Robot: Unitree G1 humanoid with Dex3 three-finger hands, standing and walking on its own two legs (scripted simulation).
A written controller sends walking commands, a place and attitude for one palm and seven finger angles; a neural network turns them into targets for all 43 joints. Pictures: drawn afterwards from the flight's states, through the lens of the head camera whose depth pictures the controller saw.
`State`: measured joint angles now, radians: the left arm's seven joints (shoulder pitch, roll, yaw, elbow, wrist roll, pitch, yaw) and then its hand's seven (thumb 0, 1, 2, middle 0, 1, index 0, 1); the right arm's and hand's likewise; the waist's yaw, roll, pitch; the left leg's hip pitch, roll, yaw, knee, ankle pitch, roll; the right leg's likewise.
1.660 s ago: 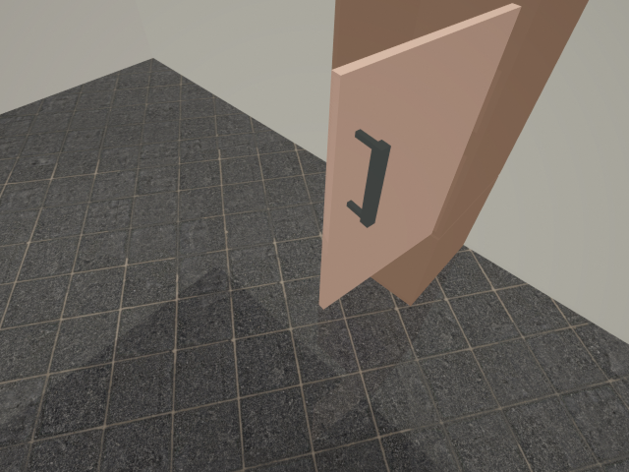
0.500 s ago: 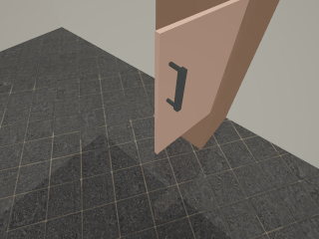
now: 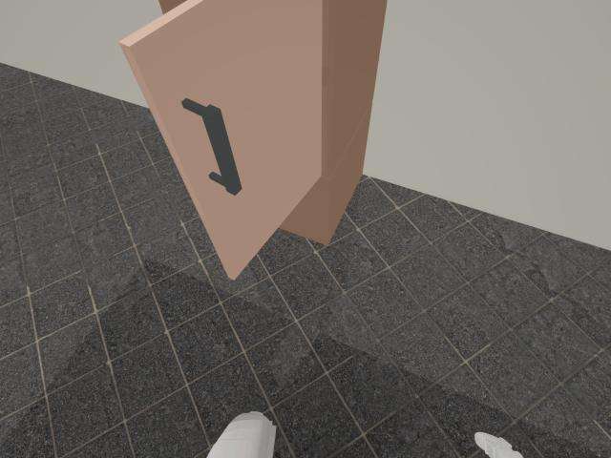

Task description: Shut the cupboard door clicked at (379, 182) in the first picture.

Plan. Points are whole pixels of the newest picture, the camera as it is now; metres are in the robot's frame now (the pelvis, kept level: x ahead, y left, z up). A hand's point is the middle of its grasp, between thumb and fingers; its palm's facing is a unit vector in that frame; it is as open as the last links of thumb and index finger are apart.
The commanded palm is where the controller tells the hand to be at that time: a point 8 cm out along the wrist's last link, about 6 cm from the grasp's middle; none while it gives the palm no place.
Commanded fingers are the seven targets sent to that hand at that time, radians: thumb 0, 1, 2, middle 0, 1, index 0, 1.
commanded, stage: walk around to get in front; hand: left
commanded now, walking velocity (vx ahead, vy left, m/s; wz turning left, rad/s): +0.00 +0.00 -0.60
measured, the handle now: (214, 150) +0.52 +0.19 +0.06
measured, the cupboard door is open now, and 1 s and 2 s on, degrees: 81 81 81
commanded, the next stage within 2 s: none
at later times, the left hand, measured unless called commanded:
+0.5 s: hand (138, 432) +0.15 +0.28 -0.18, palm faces -0.24 -0.95 -0.20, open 7.4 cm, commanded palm none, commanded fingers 0.00 0.90 0.90 -0.20 -0.30 -0.20 -0.30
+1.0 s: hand (231, 393) +0.21 +0.15 -0.16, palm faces -0.60 -0.76 -0.25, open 7.4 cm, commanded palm none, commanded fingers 0.00 0.90 0.90 -0.20 -0.30 -0.20 -0.30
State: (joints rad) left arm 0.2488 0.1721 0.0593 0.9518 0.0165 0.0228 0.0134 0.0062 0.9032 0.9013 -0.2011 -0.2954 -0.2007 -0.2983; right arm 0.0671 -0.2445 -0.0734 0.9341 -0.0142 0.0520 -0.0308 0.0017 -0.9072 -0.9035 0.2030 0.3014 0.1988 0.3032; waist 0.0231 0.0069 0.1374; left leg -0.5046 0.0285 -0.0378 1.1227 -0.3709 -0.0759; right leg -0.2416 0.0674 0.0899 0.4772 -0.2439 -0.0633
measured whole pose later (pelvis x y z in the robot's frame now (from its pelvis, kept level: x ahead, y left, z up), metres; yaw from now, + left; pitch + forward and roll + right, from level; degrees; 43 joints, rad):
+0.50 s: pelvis +0.02 +0.09 +0.00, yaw -17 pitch +1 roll -4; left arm 0.18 0.30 0.10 0.89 0.02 0.07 -0.02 0.01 0.91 0.90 -0.20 -0.29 -0.20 -0.30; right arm 0.21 -0.17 0.00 0.88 -0.02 0.00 -0.04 0.00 -0.90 -0.90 0.21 0.30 0.20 0.30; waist 0.03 -0.05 0.11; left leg -0.20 0.06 0.10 0.47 -0.29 0.04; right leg -0.54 0.00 0.04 1.23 -0.37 0.07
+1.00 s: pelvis +0.01 +0.06 -0.01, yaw -36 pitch +1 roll +1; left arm 0.13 0.19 0.04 0.88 0.02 0.03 0.01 0.01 0.90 0.90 -0.20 -0.30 -0.20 -0.30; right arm 0.21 -0.23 -0.06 0.92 -0.01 0.06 -0.02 0.00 -0.91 -0.90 0.20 0.30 0.20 0.30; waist -0.04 0.02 0.13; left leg -0.49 0.09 0.02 1.10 -0.41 -0.09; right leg -0.26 0.02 0.02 0.52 -0.28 -0.03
